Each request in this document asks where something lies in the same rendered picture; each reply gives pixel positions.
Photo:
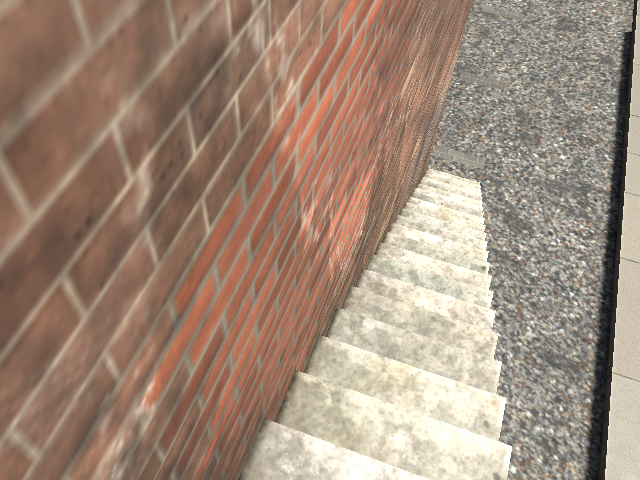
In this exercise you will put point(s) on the stairs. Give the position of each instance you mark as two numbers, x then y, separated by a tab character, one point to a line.
403	386

